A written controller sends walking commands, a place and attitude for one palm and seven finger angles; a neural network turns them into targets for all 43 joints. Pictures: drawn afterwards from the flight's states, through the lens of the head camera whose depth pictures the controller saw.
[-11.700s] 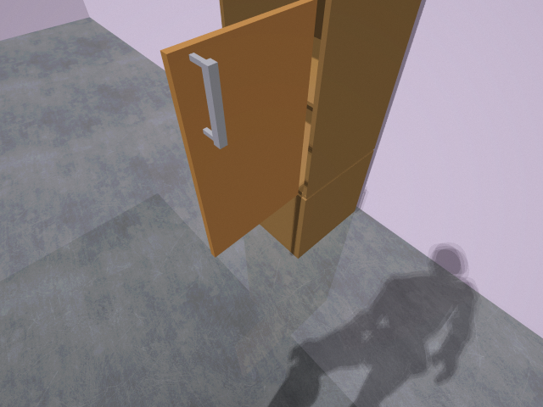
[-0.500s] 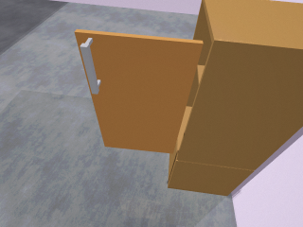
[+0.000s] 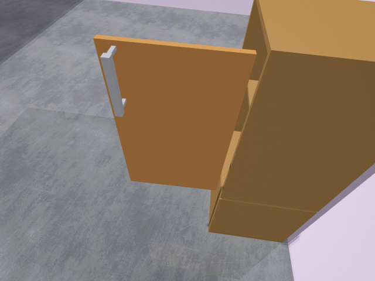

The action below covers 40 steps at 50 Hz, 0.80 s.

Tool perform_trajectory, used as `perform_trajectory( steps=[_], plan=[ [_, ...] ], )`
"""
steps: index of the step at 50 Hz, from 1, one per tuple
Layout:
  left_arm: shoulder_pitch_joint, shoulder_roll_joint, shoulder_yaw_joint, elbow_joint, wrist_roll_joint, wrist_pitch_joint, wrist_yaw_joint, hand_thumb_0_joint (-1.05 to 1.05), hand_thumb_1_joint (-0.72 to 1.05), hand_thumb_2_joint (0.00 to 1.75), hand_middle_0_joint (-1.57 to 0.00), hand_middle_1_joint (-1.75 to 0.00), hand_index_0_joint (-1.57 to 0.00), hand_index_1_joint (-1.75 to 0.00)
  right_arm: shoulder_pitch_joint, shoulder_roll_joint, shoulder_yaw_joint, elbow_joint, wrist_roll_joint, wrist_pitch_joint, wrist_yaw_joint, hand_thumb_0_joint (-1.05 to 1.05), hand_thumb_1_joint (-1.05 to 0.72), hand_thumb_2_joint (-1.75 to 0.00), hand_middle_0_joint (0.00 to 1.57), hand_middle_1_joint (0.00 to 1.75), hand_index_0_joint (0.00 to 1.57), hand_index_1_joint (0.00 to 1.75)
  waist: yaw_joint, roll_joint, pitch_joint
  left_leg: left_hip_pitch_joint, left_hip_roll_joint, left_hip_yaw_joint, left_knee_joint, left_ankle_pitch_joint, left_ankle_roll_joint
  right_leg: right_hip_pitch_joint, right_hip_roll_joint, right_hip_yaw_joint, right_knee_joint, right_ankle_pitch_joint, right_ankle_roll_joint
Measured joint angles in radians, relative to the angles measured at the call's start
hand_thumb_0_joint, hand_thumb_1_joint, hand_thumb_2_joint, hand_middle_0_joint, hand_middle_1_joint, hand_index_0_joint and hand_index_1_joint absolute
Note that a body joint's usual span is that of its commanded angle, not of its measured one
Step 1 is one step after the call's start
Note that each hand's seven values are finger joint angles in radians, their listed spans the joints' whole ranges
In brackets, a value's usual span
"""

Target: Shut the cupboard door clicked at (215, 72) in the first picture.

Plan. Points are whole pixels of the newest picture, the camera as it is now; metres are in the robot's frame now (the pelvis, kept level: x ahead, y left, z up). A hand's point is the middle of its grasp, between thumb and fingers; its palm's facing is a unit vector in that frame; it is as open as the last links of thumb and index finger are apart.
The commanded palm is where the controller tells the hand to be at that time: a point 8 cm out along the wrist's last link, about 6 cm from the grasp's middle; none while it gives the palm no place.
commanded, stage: look again from close up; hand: left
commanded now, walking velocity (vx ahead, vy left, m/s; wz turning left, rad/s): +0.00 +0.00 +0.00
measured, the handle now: (116, 83) +0.50 +0.22 +0.15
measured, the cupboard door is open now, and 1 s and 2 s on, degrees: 92 92 92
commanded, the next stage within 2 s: shuffle to correct the standing spot in 0.24 s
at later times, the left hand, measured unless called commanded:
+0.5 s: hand out of the picture -0.01 +0.16 -0.18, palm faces +0.05 -0.99 -0.15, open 7.4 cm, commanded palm none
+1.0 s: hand out of the picture +0.06 +0.19 -0.18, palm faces +0.00 -0.97 -0.24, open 7.4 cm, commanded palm none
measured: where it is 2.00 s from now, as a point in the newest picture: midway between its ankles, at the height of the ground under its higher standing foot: outside the picture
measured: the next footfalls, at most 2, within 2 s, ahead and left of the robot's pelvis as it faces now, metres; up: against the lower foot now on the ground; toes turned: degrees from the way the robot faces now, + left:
none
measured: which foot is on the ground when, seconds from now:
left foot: down 0.00-1.00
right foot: down 0.00-1.00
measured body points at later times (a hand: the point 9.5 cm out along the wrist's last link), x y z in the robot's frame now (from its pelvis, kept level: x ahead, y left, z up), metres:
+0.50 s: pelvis +0.01 +0.00 +0.00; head +0.02 +0.01 +0.45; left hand -0.01 +0.21 -0.17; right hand +0.00 -0.22 -0.16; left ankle +0.00 +0.08 -0.74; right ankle -0.02 -0.14 -0.74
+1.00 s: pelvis +0.03 +0.00 -0.01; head +0.04 -0.01 +0.44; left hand +0.06 +0.24 -0.16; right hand +0.07 -0.24 -0.16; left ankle +0.00 +0.08 -0.74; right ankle -0.02 -0.14 -0.74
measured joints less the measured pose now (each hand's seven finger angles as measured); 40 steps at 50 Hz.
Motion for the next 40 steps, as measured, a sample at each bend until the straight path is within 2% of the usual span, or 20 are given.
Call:
perform_trajectory(
  steps=[19, 25, 28, 30, 33, 37, 40],
  plan=[
    [-0.01, 0.0, 0.004, -0.005, 0.0, -0.001, 0.0, 0.0, 0.91, 0.9, -0.2, -0.3, -0.2, -0.3, 0.009, 0.005, 0.0, 0.002, 0.0, -0.004, -0.003, 0.01, -0.91, -0.9, 0.2, 0.29, 0.2, 0.3, -0.002, 0.0, -0.005, 0.006, 0.0, 0.001, -0.002, -0.007, -0.001, 0.004, 0.0, 0.002, 0.001, -0.008, 0.0],
    [0.008, -0.001, 0.014, -0.012, 0.008, 0.004, -0.007, 0.0, 0.91, 0.9, -0.2, -0.3, -0.2, -0.3, 0.033, 0.009, -0.004, -0.005, -0.007, 0.012, 0.006, 0.01, -0.91, -0.9, 0.2, 0.29, 0.2, 0.3, 0.001, 0.002, -0.02, -0.01, -0.002, -0.001, 0.045, -0.042, 0.0, -0.012, -0.003, 0.0, 0.052, -0.049, -0.01],
    [0.028, -0.004, 0.022, -0.018, 0.01, 0.002, -0.01, 0.0, 0.91, 0.9, -0.2, -0.3, -0.2, -0.3, 0.053, 0.007, -0.007, -0.013, -0.009, 0.02, 0.009, 0.01, -0.91, -0.9, 0.2, 0.29, 0.2, 0.3, 0.006, 0.01, -0.027, -0.028, 0.002, -0.006, 0.094, -0.078, 0.001, -0.018, -0.001, -0.006, 0.078, -0.076, -0.011],
    [0.039, -0.008, 0.017, -0.015, 0.014, -0.017, 0.005, 0.0, 0.91, 0.9, -0.2, -0.3, -0.2, -0.3, 0.051, -0.001, -0.004, -0.029, -0.012, 0.024, 0.015, 0.01, -0.91, -0.9, 0.2, 0.29, 0.2, 0.3, 0.009, 0.023, -0.023, -0.058, 0.013, -0.006, 0.149, -0.11, -0.001, -0.034, 0.007, -0.006, 0.1, -0.086, 0.002],
    [0.041, -0.006, 0.01, -0.011, 0.011, -0.017, 0.008, 0.0, 0.91, 0.9, -0.2, -0.3, -0.2, -0.3, 0.045, -0.009, -0.004, -0.075, -0.013, 0.009, 0.014, 0.01, -0.91, -0.9, 0.2, 0.29, 0.2, 0.3, -0.003, 0.031, -0.009, -0.078, 0.008, -0.003, 0.192, -0.14, 0.01, -0.058, 0.001, -0.002, 0.152, -0.117, -0.003],
    [0.013, -0.002, 0.004, -0.009, -0.002, -0.005, 0.018, 0.0, 0.91, 0.9, -0.2, -0.3, -0.2, -0.3, 0.037, -0.027, -0.003, -0.096, -0.008, -0.003, -0.009, 0.02, -0.92, -0.9, 0.2, 0.29, 0.2, 0.3, -0.006, 0.051, 0.003, -0.058, -0.008, -0.004, 0.186, -0.143, 0.018, -0.049, -0.013, -0.001, 0.175, -0.137, -0.025],
    [-0.006, 0.003, 0.006, -0.028, -0.006, -0.005, 0.023, 0.0, 0.91, 0.9, -0.2, -0.3, -0.2, -0.3, 0.018, -0.042, -0.007, -0.098, -0.005, 0.002, -0.015, 0.02, -0.93, -0.9, 0.2, 0.29, 0.2, 0.3, -0.001, 0.063, 0.006, -0.037, -0.011, 0.0, 0.165, -0.136, 0.017, -0.03, -0.016, 0.004, 0.154, -0.129, -0.007]
  ],
)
